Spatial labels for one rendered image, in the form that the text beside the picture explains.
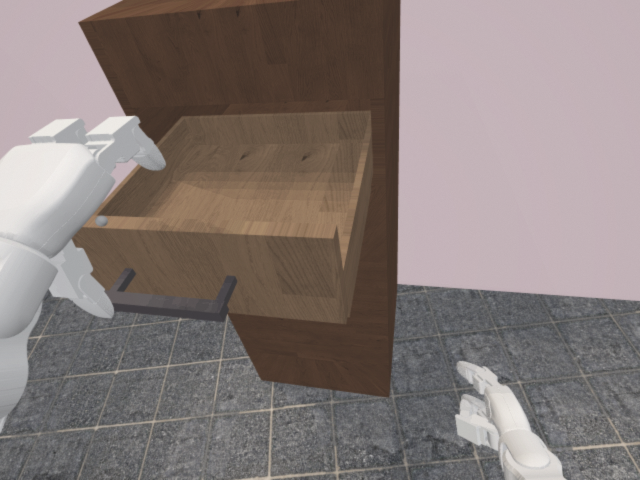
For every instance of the left robot hand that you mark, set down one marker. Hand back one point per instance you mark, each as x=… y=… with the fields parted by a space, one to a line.
x=49 y=189

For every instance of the handle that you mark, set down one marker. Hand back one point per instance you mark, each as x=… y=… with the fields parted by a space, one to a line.
x=172 y=306

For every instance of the right robot hand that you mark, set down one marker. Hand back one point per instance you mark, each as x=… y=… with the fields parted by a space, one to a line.
x=484 y=422

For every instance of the right robot forearm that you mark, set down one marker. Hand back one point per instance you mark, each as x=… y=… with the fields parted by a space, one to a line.
x=524 y=456

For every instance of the cabinet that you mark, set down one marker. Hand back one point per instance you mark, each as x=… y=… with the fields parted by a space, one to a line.
x=165 y=59

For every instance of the left robot forearm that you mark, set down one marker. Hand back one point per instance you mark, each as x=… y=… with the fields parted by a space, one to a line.
x=25 y=277

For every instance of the drawer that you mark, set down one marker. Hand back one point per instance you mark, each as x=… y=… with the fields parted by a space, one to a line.
x=279 y=201

